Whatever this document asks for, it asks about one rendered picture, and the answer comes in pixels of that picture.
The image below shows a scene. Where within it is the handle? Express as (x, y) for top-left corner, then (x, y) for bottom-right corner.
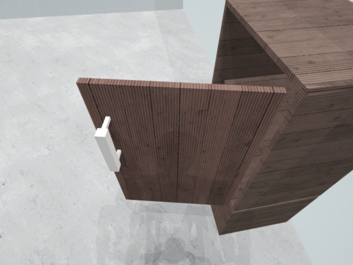
(94, 116), (121, 172)

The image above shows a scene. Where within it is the cupboard door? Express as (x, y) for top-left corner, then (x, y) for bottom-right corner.
(76, 78), (287, 206)

